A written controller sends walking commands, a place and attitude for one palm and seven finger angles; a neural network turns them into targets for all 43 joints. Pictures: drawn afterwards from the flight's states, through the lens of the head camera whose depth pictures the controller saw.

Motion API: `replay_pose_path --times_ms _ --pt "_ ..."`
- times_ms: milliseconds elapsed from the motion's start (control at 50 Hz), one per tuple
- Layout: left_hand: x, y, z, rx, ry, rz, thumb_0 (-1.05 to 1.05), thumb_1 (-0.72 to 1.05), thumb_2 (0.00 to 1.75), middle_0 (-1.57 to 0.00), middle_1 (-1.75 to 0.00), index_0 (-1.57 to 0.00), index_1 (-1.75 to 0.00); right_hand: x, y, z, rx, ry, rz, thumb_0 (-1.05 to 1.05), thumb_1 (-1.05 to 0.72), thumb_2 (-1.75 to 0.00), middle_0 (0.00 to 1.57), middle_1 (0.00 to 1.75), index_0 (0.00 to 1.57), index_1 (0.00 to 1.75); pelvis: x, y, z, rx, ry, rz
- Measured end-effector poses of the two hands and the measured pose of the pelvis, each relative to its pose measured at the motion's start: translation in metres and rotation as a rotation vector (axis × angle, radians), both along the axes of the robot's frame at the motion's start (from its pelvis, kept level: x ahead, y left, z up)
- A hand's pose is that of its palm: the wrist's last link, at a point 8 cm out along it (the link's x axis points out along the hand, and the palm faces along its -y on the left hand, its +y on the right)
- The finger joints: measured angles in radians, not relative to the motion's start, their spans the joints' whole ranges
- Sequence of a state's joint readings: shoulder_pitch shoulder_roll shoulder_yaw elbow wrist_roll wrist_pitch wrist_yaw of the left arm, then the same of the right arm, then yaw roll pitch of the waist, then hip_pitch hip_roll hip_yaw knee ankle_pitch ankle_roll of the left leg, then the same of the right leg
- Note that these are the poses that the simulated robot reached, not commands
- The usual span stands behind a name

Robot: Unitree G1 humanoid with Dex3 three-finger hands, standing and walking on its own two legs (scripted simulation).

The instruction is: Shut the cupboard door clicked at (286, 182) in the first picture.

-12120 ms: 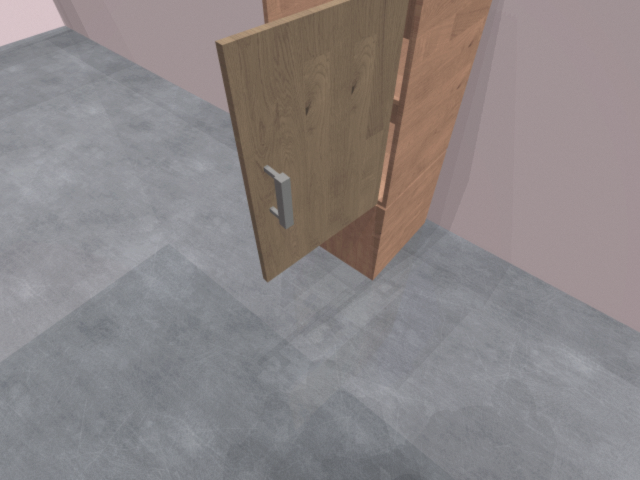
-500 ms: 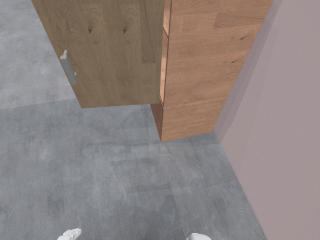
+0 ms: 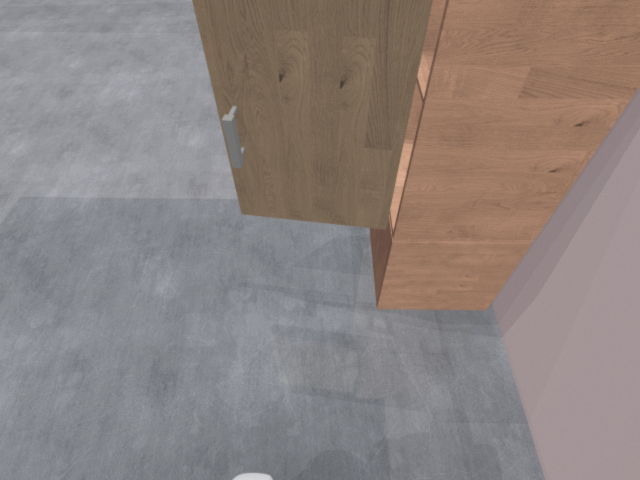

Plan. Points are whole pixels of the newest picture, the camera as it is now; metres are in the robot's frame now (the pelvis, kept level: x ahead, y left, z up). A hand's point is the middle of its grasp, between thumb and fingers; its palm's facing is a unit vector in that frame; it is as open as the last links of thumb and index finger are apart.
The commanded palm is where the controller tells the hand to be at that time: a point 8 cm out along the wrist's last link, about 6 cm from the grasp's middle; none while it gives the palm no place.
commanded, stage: take the last steps up to it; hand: left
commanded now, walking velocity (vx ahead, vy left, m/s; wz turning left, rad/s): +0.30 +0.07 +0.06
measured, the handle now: (235, 137) +0.79 +0.28 -0.06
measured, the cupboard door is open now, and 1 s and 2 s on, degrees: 83 83 83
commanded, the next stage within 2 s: come to a stop and stand still in 0.72 s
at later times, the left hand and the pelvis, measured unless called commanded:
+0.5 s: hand (191, 410) +0.23 +0.23 -0.17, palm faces -0.02 -0.98 -0.19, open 7.4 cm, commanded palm none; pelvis +0.13 +0.05 -0.01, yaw -1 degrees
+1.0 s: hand (227, 390) +0.27 +0.18 -0.18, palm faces +0.06 -0.98 -0.20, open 7.3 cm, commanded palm none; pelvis +0.27 +0.01 +0.00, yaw -1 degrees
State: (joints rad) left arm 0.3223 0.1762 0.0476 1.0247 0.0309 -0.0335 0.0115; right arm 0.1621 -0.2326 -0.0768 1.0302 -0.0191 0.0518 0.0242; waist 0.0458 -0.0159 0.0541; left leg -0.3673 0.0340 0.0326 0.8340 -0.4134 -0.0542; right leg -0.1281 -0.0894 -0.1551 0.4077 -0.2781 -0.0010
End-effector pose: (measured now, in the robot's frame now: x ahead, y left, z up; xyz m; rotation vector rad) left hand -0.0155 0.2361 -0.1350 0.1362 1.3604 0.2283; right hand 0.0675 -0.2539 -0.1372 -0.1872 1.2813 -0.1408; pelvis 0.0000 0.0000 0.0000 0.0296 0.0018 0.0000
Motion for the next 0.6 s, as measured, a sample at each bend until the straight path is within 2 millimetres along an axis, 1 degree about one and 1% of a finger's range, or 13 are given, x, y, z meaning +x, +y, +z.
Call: replay_pose_path --times_ms 60,120,160,200,240,280,340,400,460,520,560,600 --pt "-0.03 0.014 -0.006 -0.02 0.09 0.051 0.0 0.91 0.9 -0.2 -0.3 -0.2 -0.3 0.036 0.022 0.005 -0.002 -0.06 0.055 0.01 -0.91 -0.9 0.2 0.3 0.2 0.3 0.009 0.015 -0.002 -0.003 0.003 0.012" --pt "-0.05 0.031 -0.018 -0.045 0.178 0.087 0.0 0.91 0.9 -0.2 -0.3 -0.2 -0.3 0.067 0.046 0.003 -0.013 -0.138 0.089 0.01 -0.91 -0.9 0.2 0.3 0.2 0.3 0.022 0.035 -0.013 -0.026 0.007 0.017" --pt "-0.05 0.041 -0.023 -0.051 0.224 0.084 0.0 0.91 0.9 -0.2 -0.3 -0.2 -0.3 0.074 0.061 0.003 -0.014 -0.166 0.086 0.01 -0.91 -0.9 0.2 0.3 0.2 0.3 0.029 0.044 -0.016 -0.019 -0.001 0.008" --pt "-0.035 0.049 -0.023 -0.052 0.224 0.066 0.01 0.91 0.9 -0.2 -0.3 -0.2 -0.3 0.071 0.073 0.004 -0.007 -0.159 0.071 0.01 -0.91 -0.9 0.2 0.3 0.2 0.3 0.039 0.05 -0.013 -0.019 -0.005 -0.002" --pt "-0.008 0.056 -0.021 -0.053 0.188 0.046 0.01 0.91 0.9 -0.2 -0.3 -0.2 -0.3 0.061 0.084 0.004 0.004 -0.125 0.05 0.0 -0.91 -0.9 0.2 0.3 0.2 0.3 0.049 0.054 -0.009 -0.021 -0.008 -0.003" --pt "0.026 0.061 -0.019 -0.052 0.13 0.022 0.01 0.91 0.9 -0.2 -0.3 -0.19 -0.3 0.05 0.082 0.004 -0.015 -0.094 0.003 0.0 -0.94 -0.9 0.2 0.3 0.21 0.3 0.059 0.058 -0.006 -0.02 -0.011 -0.003" --pt "0.082 0.064 -0.015 -0.046 0.028 -0.012 0.01 0.91 0.9 -0.2 -0.3 -0.19 -0.3 0.027 0.08 0.002 -0.021 -0.004 -0.026 -0.01 -0.95 -0.9 0.2 0.3 0.21 0.3 0.074 0.062 -0.003 -0.018 -0.014 -0.003" --pt "0.141 0.062 -0.012 -0.039 -0.065 -0.051 0.01 0.91 0.9 -0.2 -0.3 -0.19 -0.3 0.002 0.081 -0.002 -0.012 0.099 -0.063 0.0 -0.94 -0.9 0.2 0.3 0.2 0.3 0.091 0.061 -0.004 -0.013 -0.015 -0.004" --pt "0.199 0.054 -0.008 -0.035 -0.138 -0.1 0.0 0.91 0.9 -0.2 -0.3 -0.19 -0.3 -0.02 0.083 -0.006 0.008 0.197 -0.106 0.0 -0.93 -0.9 0.2 0.3 0.2 0.3 0.111 0.056 -0.006 -0.005 -0.016 -0.009" --pt "0.255 0.04 -0.005 -0.028 -0.194 -0.159 0.0 0.91 0.9 -0.2 -0.3 -0.19 -0.3 -0.034 0.086 -0.011 0.037 0.283 -0.152 0.0 -0.92 -0.9 0.2 0.3 0.2 0.3 0.133 0.048 -0.011 0.001 -0.017 -0.018" --pt "0.29 0.028 -0.004 -0.021 -0.228 -0.194 0.0 0.91 0.9 -0.2 -0.3 -0.19 -0.3 -0.039 0.086 -0.016 0.06 0.336 -0.18 0.0 -0.91 -0.9 0.2 0.3 0.2 0.3 0.15 0.04 -0.016 0.002 -0.018 -0.025" --pt "0.319 0.017 -0.007 -0.01 -0.274 -0.212 0.0 0.91 0.9 -0.2 -0.3 -0.19 -0.3 -0.037 0.084 -0.024 0.085 0.383 -0.2 0.01 -0.91 -0.9 0.2 0.3 0.2 0.3 0.168 0.03 -0.026 0.006 -0.023 -0.024"
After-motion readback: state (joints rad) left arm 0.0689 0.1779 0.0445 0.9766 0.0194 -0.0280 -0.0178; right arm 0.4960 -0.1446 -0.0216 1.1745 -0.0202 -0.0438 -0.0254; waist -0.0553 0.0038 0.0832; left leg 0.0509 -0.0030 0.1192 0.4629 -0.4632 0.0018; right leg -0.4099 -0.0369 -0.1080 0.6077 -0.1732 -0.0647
